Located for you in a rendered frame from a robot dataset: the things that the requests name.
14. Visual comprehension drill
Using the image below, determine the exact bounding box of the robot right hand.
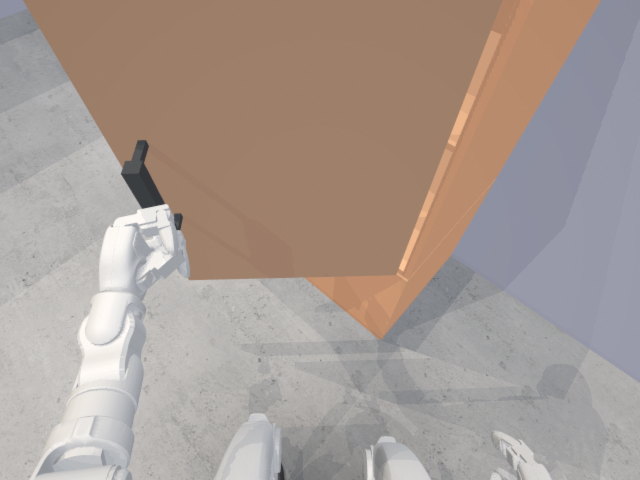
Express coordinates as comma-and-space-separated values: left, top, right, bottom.
490, 430, 552, 480

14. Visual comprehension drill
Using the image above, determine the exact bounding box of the robot right thigh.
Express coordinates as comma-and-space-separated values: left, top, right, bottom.
363, 442, 431, 480

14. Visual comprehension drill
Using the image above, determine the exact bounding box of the right robot shin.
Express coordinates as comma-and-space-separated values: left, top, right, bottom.
376, 436, 396, 444

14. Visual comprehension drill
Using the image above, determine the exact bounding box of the handle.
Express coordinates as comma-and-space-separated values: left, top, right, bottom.
121, 140, 183, 230

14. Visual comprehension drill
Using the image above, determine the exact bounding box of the robot left hand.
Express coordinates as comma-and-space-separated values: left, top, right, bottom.
99, 204, 190, 301

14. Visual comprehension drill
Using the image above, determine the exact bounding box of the robot left forearm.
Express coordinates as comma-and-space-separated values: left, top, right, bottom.
29, 291, 146, 480

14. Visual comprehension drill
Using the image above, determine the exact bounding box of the cupboard door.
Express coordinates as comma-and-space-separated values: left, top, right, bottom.
23, 0, 503, 280

